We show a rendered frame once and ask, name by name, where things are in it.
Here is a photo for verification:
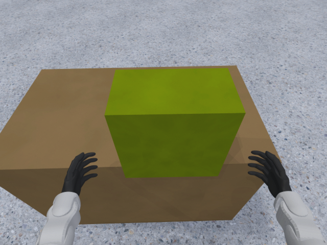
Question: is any left robot forearm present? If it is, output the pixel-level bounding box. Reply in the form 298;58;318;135
35;192;81;245

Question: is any pedestal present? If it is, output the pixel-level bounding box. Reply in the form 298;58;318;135
0;65;282;225

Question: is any carton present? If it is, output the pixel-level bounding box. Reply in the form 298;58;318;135
105;68;246;178

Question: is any right robot hand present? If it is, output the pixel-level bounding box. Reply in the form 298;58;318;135
248;151;292;198

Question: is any right robot forearm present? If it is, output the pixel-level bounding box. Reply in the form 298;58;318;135
273;191;327;245

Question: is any left robot hand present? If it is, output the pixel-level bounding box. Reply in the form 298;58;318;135
61;152;98;196

